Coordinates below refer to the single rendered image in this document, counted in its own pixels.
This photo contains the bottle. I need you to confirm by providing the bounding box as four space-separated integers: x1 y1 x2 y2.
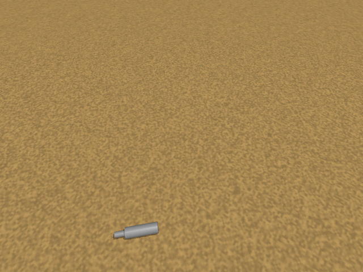
114 222 159 239

